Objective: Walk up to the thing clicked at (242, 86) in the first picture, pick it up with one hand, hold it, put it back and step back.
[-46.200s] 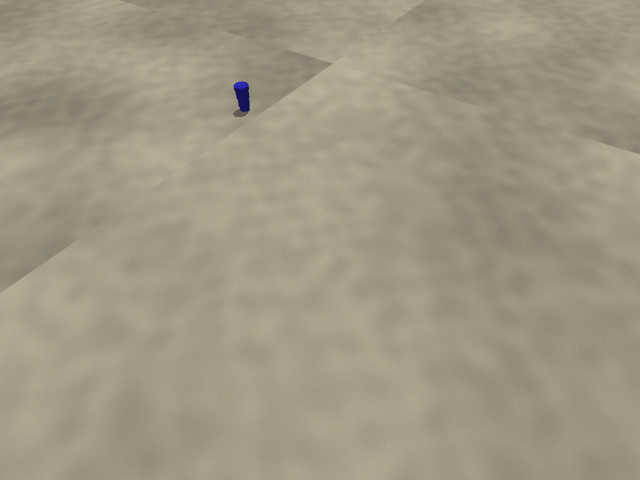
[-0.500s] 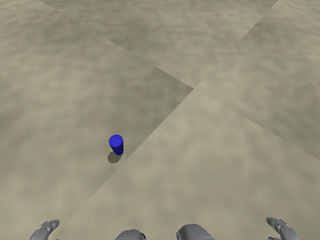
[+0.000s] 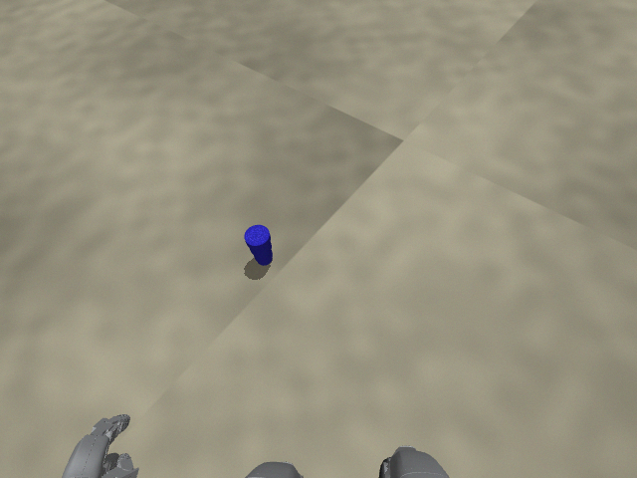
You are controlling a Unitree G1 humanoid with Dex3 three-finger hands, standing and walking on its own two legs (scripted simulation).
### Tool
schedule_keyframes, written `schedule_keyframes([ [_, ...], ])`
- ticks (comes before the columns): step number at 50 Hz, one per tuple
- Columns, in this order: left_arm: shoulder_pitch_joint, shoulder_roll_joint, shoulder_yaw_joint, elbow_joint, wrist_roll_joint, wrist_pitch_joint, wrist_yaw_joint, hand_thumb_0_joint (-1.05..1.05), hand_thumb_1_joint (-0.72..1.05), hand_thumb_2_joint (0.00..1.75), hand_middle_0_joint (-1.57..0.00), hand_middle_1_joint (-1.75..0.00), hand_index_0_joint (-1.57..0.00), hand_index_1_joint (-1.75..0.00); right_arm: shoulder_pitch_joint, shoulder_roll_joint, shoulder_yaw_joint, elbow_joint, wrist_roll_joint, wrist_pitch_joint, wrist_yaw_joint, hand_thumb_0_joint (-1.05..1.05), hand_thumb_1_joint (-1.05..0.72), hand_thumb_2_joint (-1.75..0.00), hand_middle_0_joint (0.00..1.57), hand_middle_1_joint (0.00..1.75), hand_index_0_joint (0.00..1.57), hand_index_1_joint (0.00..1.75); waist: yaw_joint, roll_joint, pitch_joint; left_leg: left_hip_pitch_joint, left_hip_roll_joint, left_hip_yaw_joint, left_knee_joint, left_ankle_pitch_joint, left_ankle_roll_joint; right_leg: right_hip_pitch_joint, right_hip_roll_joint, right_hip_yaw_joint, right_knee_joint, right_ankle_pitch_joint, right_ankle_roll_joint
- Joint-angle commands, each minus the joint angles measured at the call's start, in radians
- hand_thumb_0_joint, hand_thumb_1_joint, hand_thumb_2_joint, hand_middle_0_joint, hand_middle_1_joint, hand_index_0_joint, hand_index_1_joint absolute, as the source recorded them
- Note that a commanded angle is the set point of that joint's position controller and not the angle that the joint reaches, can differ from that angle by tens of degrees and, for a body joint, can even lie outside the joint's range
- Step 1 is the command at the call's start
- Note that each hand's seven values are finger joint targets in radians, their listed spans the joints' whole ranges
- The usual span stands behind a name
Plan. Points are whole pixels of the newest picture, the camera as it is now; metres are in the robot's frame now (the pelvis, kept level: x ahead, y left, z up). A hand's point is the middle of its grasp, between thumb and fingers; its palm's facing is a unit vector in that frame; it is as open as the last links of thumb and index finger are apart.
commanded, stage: step back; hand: left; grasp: from the side
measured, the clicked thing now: (260, 247) +0.83 +0.26 -0.68
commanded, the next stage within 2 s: stand in 1.64 s
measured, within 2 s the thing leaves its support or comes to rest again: neither
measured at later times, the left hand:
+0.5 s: hand out of the picture -0.08 +0.26 -0.14, palm faces -0.08 -0.91 -0.40, open 7.4 cm
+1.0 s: hand out of the picture -0.19 +0.26 -0.15, palm faces -0.01 -0.93 -0.36, open 7.4 cm
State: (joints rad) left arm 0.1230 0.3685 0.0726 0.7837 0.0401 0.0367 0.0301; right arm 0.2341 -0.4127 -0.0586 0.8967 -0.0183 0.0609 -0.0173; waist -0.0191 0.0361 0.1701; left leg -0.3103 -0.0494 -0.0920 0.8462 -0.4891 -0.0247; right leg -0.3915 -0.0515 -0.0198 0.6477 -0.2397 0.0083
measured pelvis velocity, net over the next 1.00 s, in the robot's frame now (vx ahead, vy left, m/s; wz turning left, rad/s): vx -0.25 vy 0.00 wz -0.03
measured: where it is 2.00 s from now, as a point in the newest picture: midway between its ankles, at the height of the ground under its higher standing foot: outside the picture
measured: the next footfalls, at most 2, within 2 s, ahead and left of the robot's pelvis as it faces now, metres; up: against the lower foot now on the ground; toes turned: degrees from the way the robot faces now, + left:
left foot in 0.04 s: -0.01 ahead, +0.12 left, +0.00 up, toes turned -2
right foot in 0.40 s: -0.16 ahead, -0.13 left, +0.00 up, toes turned -2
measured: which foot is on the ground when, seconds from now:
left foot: up 0.00-0.02, down 0.04-0.42, up 0.44-0.70, down 0.72-1.00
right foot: down 0.00-0.06, up 0.08-0.38, down 0.40-1.00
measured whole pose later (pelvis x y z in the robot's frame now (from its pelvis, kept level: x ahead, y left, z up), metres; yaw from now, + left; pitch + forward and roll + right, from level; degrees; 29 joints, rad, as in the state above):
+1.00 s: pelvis -0.25 +0.00 +0.01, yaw -2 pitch -4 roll -1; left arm 0.24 0.37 0.07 0.99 0.03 0.01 -0.02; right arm 0.20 -0.36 -0.05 0.95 -0.05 0.00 0.01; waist 0.01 0.01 0.06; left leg -0.21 0.03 -0.02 0.64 -0.37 0.01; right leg -0.24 0.01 0.00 0.58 -0.29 -0.01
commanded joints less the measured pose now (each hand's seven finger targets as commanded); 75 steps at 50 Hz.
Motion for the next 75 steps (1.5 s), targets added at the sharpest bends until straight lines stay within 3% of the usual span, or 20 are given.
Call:
schedule_keyframes([
  [1,0.005,0.244,0.06,-0.066,-0.02,0.01,0.008,0.0,0.9,0.9,-0.2,-0.3,-0.2,-0.3,0.075,-0.144,-0.049,-0.057,-0.009,-0.047,-0.009,0.0,-0.9,-0.9,0.2,0.3,0.2,0.3,0.02,-0.217,-0.275,0.064,0.017,0.101,-0.479,0.296,0.031,0.288,-0.154,0.166,0.042,0.387,-0.137],
  [5,-0.094,0.227,0.059,-0.088,-0.021,0.014,0.023,0.0,0.9,0.9,-0.2,-0.3,-0.2,-0.3,-0.055,-0.356,-0.092,-0.106,-0.029,-0.047,-0.003,0.0,-0.9,-0.9,0.2,0.3,0.2,0.3,-0.024,0.209,-0.168,-0.073,0.481,-0.492,-0.525,0.59,0.363,-0.032,0.091,0.19,0.549,-0.435,-0.017],
  [8,0.009,0.212,0.056,-0.03,-0.044,0.014,0.004,0.0,0.9,0.9,-0.2,-0.3,-0.2,-0.3,-0.144,-0.211,-0.049,-0.12,-0.031,-0.05,-0.016,0.0,-0.9,-0.9,0.2,0.3,0.2,0.3,0.057,0.086,-0.142,0.025,0.271,-0.131,-0.41,0.713,0.234,-0.091,0.147,0.205,0.628,-0.277,-0.032],
  [15,0.034,0.175,0.037,-0.026,-0.02,-0.019,0.002,0.0,0.9,0.9,-0.2,-0.3,-0.2,-0.3,-0.05,-0.198,-0.053,-0.119,-0.016,-0.033,-0.011,0.0,-0.9,-0.9,0.2,0.3,0.2,0.3,-0.004,0.156,-0.235,0.298,0.295,-0.115,-0.293,0.826,0.271,-0.055,0.07,0.078,0.162,-0.288,0.022],
  [19,0.135,0.178,0.042,0.042,-0.006,-0.031,-0.003,0.0,0.9,0.9,-0.2,-0.3,-0.2,-0.3,-0.133,-0.219,-0.051,-0.137,0.004,-0.007,-0.002,0.0,-0.9,-0.9,0.2,0.3,0.2,0.3,0.045,0.127,-0.318,0.177,0.239,-0.063,-0.195,0.638,0.184,0.205,0.081,0.008,-0.282,0.036,-0.019],
  [21,0.145,0.299,0.077,0.039,0.011,-0.035,-0.006,0.0,0.9,0.9,-0.2,-0.3,-0.2,-0.3,-0.149,-0.142,-0.027,-0.164,0.012,-0.013,0.0,0.0,-0.9,-0.9,0.2,0.3,0.2,0.3,0.054,-0.153,-0.273,-0.19,0.062,-0.012,-0.037,0.204,0.072,0.315,-0.144,0.374,-0.247,0.135,-0.119],
  [22,0.07,0.398,0.095,0.008,0.008,-0.027,-0.008,0.0,0.9,0.9,-0.2,-0.3,-0.2,-0.3,-0.178,-0.147,-0.037,-0.174,0.012,-0.01,-0.02,0.0,-0.9,-0.9,0.2,0.3,0.2,0.3,0.094,-0.299,-0.224,-0.158,-0.032,-0.006,0.186,-0.127,0.031,0.08,-0.352,0.547,-0.308,0.184,-0.298],
  [23,0.008,0.388,0.093,-0.016,0.001,-0.031,-0.003,0.0,0.9,0.9,-0.2,-0.3,-0.2,-0.3,-0.161,-0.179,-0.058,-0.156,0.015,-0.007,-0.025,0.0,-0.9,-0.9,0.2,0.3,0.2,0.3,0.066,-0.276,-0.141,-0.096,0.011,-0.079,0.313,-0.146,0.023,-0.093,-0.384,0.578,-0.335,0.182,-0.321],
  [26,-0.053,0.255,0.064,-0.028,0.004,-0.034,0.002,0.0,0.9,0.9,-0.2,-0.3,-0.2,-0.3,-0.092,-0.162,-0.039,-0.1,0.022,-0.014,-0.013,0.0,-0.9,-0.9,0.2,0.3,0.2,0.3,0.013,-0.137,-0.141,-0.149,-0.072,-0.069,0.372,-0.017,0.03,0.06,-0.186,0.246,-0.203,0.366,-0.221],
  [34,0.016,0.26,0.068,-0.008,0.009,-0.02,-0.016,0.0,0.9,0.9,-0.2,-0.3,-0.2,-0.3,-0.005,-0.126,-0.037,-0.046,-0.015,-0.075,-0.007,0.0,-0.9,-0.9,0.2,0.3,0.2,0.3,0.039,-0.236,-0.231,0.069,0.036,0.088,-0.478,0.103,0.03,0.235,-0.171,0.229,-0.103,-0.013,-0.169],
  [35,0.049,0.228,0.05,-0.001,0.003,-0.013,-0.02,0.0,0.9,0.9,-0.2,-0.3,-0.2,-0.3,0.017,-0.129,-0.048,-0.017,-0.021,-0.084,-0.009,0.0,-0.9,-0.9,0.2,0.3,0.2,0.3,0.043,-0.169,-0.249,0.205,0.025,0.046,-0.572,0.197,0.044,0.158,-0.125,0.182,-0.005,0.008,-0.128],
  [37,0.098,0.129,0.017,0.005,-0.018,-0.012,-0.025,0.0,0.9,0.9,-0.2,-0.3,-0.2,-0.3,-0.058,-0.231,-0.067,-0.043,-0.045,-0.093,-0.01,0.0,-0.9,-0.9,0.2,0.3,0.2,0.3,0.072,0.104,-0.202,0.335,0.329,-0.416,-0.593,0.03,0.15,-0.25,0.064,0.029,0.221,-0.299,-0.028],
  [38,-0.006,0.223,0.041,0.013,-0.005,-0.014,-0.015,0.0,0.9,0.9,-0.2,-0.3,-0.2,-0.3,-0.065,-0.308,-0.072,-0.048,-0.028,-0.094,-0.007,0.0,-0.9,-0.9,0.2,0.3,0.2,0.3,0.001,0.108,-0.14,0.035,0.445,-0.486,-0.631,-0.177,0.268,-0.116,-0.013,0.121,0.253,-0.337,-0.014],
  [41,0.011,0.219,0.045,0.057,-0.022,-0.025,-0.047,0.0,0.9,0.9,-0.2,-0.3,-0.2,-0.3,-0.183,-0.186,-0.039,-0.051,-0.035,-0.11,-0.004,0.0,-0.9,-0.9,0.2,0.3,0.2,0.3,0.058,0.084,-0.05,-0.057,0.261,-0.178,-0.594,-0.038,0.178,0.021,0.007,0.122,0.223,-0.172,-0.03],
  [48,0.105,0.191,0.044,0.145,-0.005,-0.07,-0.042,0.0,0.9,0.9,-0.2,-0.3,-0.2,-0.3,-0.113,-0.165,-0.043,-0.031,-0.019,-0.077,0.018,0.0,-0.9,-0.9,0.2,0.3,0.2,0.3,0.062,0.074,-0.103,-0.085,0.169,-0.048,-0.407,-0.129,0.122,0.305,0.078,0.0,-0.246,-0.093,-0.039],
  [52,0.055,0.344,0.076,0.119,0.008,-0.09,-0.027,0.0,0.9,0.9,-0.2,-0.3,-0.2,-0.3,-0.085,-0.165,-0.049,-0.027,-0.017,-0.078,0.012,0.0,-0.9,-0.9,0.2,0.3,0.2,0.3,0.058,-0.147,-0.043,-0.162,0.07,-0.017,0.057,-0.079,0.031,0.087,-0.343,0.613,-0.463,-0.597,-0.265],
  [60,-0.011,0.229,0.022,0.109,-0.011,-0.082,-0.034,0.0,0.9,0.9,-0.2,-0.3,-0.2,-0.3,0.009,-0.118,-0.05,0.037,-0.016,-0.105,0.023,0.0,-0.9,-0.9,0.2,0.3,0.2,0.3,-0.007,-0.137,-0.175,0.193,0.044,0.094,-0.406,0.223,0.042,0.047,-0.114,0.142,-0.181,-0.023,-0.111],
  [64,0.005,0.219,0.014,0.133,-0.028,-0.065,-0.026,0.0,0.9,0.9,-0.2,-0.3,-0.2,-0.3,-0.074,-0.257,-0.072,0.026,-0.018,-0.116,0.01,0.0,-0.9,-0.9,0.2,0.3,0.2,0.3,0.011,0.075,-0.146,0.098,0.393,-0.349,-0.572,0.074,0.248,-0.001,0.003,0.056,0.141,-0.311,-0.03],
  [69,0.071,0.188,0.009,0.187,-0.034,-0.091,-0.022,0.0,0.9,0.9,-0.2,-0.3,-0.2,-0.3,-0.159,-0.166,-0.033,0.032,-0.003,-0.11,0.007,0.0,-0.9,-0.9,0.2,0.3,0.2,0.3,0.071,0.098,-0.181,0.094,0.206,-0.016,-0.357,0.648,0.091,0.224,0.004,0.041,-0.193,0.122,-0.038],
  [75,-0.06,0.252,0.014,0.164,-0.029,-0.09,-0.014,0.0,0.9,0.9,-0.2,-0.3,-0.2,-0.3,-0.073,-0.133,-0.029,0.085,-0.003,-0.099,0.001,0.0,-0.9,-0.9,0.2,0.3,0.2,0.3,-0.001,-0.083,-0.239,0.138,0.134,0.041,-0.347,0.4,0.048,0.23,-0.144,0.198,-0.154,0.32,-0.119],
])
